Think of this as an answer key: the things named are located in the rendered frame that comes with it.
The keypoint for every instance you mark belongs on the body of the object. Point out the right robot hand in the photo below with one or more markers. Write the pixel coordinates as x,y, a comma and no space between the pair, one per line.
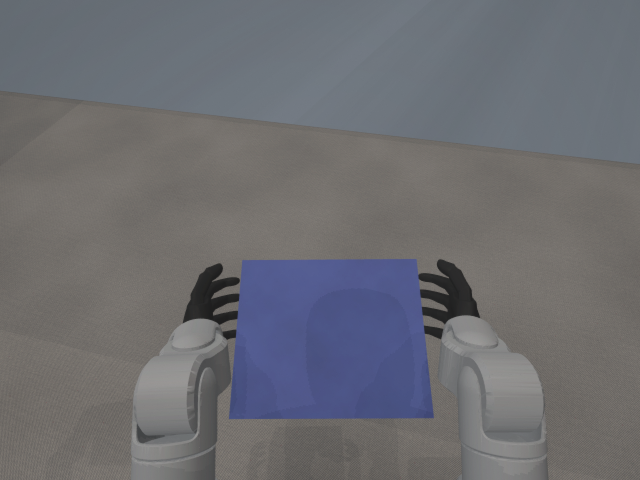
459,302

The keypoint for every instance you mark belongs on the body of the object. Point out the left robot hand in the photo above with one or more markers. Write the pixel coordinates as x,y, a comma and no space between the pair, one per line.
201,306

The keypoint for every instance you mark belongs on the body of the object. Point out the carton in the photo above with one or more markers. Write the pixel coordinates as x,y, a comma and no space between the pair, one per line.
330,339

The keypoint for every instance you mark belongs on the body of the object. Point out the left robot forearm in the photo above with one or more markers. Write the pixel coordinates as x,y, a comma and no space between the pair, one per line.
174,420

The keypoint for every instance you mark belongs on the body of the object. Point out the right robot forearm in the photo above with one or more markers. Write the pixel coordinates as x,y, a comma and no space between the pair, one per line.
501,403

